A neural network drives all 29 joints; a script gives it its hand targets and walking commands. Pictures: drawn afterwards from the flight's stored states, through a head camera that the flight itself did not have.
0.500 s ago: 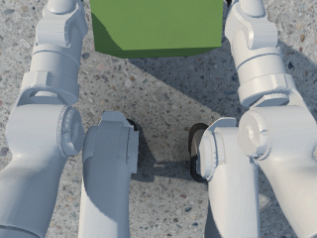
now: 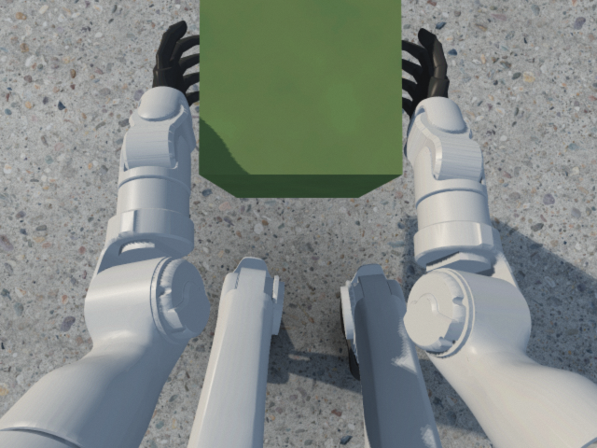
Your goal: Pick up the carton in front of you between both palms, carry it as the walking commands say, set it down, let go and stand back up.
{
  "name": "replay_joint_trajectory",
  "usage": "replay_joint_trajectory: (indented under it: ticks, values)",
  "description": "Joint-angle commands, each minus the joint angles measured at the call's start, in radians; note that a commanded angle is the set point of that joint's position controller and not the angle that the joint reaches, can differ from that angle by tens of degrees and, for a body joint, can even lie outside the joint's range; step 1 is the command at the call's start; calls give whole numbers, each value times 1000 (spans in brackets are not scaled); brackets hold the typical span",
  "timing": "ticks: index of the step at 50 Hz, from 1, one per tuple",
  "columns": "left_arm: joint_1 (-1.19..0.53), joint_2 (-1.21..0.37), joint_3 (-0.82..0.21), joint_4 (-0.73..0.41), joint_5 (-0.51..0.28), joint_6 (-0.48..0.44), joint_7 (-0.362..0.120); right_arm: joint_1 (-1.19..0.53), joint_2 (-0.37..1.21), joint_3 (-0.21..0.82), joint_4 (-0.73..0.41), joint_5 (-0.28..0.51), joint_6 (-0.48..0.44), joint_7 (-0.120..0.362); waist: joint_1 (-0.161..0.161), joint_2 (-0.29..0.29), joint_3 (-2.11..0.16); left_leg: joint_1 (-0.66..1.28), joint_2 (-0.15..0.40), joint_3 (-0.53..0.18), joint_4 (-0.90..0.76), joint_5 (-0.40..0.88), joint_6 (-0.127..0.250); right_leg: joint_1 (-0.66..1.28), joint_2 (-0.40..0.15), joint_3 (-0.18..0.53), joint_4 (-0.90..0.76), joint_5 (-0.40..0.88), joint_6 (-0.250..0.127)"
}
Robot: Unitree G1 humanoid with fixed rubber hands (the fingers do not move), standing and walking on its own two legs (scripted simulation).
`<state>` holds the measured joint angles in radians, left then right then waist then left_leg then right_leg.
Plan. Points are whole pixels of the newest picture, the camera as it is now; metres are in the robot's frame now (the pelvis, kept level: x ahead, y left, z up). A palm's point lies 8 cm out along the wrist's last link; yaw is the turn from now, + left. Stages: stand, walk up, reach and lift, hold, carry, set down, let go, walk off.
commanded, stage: reach and lift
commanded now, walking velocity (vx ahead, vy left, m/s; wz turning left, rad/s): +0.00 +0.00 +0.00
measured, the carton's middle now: (298, 117) +0.52 +0.04 -0.13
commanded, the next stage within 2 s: none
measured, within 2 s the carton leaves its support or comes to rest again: neither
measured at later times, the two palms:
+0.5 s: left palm (121, 59) +0.46 +0.18 +0.09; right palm (520, 71) +0.47 -0.12 +0.09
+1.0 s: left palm out of the picture +0.42 +0.16 +0.24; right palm out of the picture +0.43 -0.14 +0.25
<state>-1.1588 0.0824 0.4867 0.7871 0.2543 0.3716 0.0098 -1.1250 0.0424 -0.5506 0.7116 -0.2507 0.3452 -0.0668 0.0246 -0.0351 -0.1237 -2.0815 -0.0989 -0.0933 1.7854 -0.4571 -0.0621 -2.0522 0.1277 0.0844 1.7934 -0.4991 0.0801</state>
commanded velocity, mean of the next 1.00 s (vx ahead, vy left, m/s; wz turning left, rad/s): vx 0.00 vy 0.00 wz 0.00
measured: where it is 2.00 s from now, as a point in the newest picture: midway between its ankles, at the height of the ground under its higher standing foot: (303, 345)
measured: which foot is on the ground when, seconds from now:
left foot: down 0.00-1.00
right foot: down 0.00-1.00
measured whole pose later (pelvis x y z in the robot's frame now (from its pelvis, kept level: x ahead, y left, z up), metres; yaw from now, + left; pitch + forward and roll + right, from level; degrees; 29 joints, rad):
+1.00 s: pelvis +0.10 +0.00 +0.26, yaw +2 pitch +15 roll +0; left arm -0.39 -0.12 0.34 0.53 0.23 0.38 0.01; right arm -0.37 0.18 -0.34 0.50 -0.23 0.36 -0.04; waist 0.00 -0.01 -0.16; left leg -0.72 -0.06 -0.14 0.76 -0.31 -0.03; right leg -0.70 0.07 0.14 0.77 -0.34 0.02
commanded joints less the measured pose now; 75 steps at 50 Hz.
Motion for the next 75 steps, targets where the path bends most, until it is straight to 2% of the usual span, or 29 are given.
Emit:
replay_joint_trajectory:
  ticks: [1, 7, 12, 32, 41, 50, 57, 61, 65, 69, 75]
  values:
    - [-564, -1064, -441, 25, -145, 4, -256, -630, 1005, 486, 70, 129, 7, 233, 26, 47, -1010, 677, -59, 185, -232, 81, 38, 484, 69, -180, -225, 48, -51]
    - [-483, -1127, -539, -56, -189, 13, -258, -543, 1059, 585, 0, 176, 16, 246, 22, 53, -1079, 815, -61, 177, -298, 185, 28, 600, 71, -171, -295, 138, -46]
    - [-397, -1156, -599, -93, -214, 13, -251, -453, 1086, 651, -33, 204, 20, 248, 20, 49, -1045, 898, -63, 163, -366, 204, 26, 687, 70, -157, -366, 160, -45]
    - [-23, -1208, -630, -102, -171, -31, -237, -51, 1133, 696, -31, 164, -14, 247, 1, 42, -727, 1261, -46, 79, -739, 251, 45, 1105, 33, -59, -762, 236, -60]
    - [159, -1212, -676, -150, -165, -31, -235, 137, 1132, 747, -77, 156, -10, 253, -9, 44, -597, 1485, -29, 43, -940, 344, 51, 1357, 8, -22, -961, 345, -67]
    - [330, -1207, -736, -224, -176, 12, -235, 313, 1113, 802, -144, 158, 35, 270, -16, 42, -441, 1733, -12, 19, -1153, 468, 50, 1626, -15, 0, -1169, 481, -69]
    - [414, -1197, -797, -330, -203, 97, -237, 419, 1105, 848, -232, 187, 122, 283, -23, 30, -300, 1906, -5, 21, -1311, 501, 48, 1825, -30, 2, -1329, 532, -59]
    - [443, -1181, -796, -374, -202, 161, -240, 456, 1084, 843, -271, 186, 187, 291, -29, 29, -183, 1955, -2, 23, -1379, 472, 48, 1881, -34, 2, -1398, 510, -63]
    - [440, -1169, -740, -362, -182, 206, -247, 442, 1064, 792, -263, 163, 232, 305, -22, 29, -67, 1953, 3, 29, -1421, 359, 51, 1879, -38, -7, -1438, 393, -69]
    - [368, -1173, -697, -345, -166, 215, -260, 369, 1064, 749, -240, 141, 239, 320, -23, 34, -29, 1952, 8, 37, -1425, 268, 52, 1861, -39, -15, -1444, 297, -75]
    - [290, -1202, -720, -366, -176, 214, -265, 298, 1079, 762, -255, 148, 232, 326, -30, 38, -97, 1987, 9, 39, -1416, 282, 50, 1884, -38, -20, -1433, 308, -78]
